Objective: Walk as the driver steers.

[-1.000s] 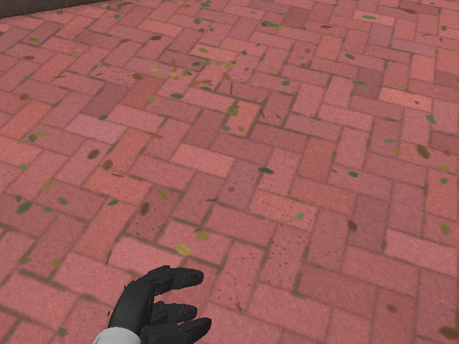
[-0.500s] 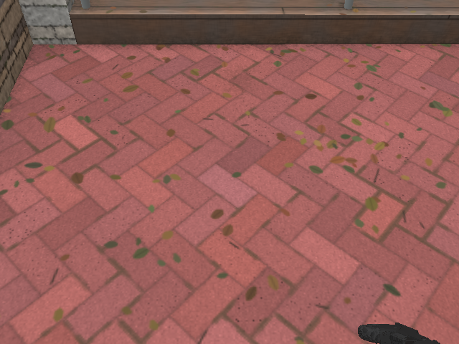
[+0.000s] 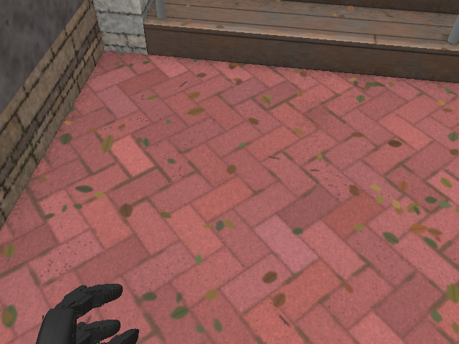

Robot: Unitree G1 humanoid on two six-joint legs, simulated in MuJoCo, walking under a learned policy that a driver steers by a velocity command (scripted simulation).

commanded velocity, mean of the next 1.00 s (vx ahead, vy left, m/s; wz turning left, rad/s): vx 0.50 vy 0.00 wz -0.26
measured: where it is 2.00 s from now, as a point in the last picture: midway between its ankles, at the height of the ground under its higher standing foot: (268, 199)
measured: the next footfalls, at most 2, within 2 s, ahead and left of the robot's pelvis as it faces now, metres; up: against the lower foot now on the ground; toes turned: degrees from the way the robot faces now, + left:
right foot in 0.02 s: +0.18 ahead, -0.13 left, +0.00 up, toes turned +6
left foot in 0.44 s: +0.33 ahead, +0.13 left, +0.00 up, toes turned -3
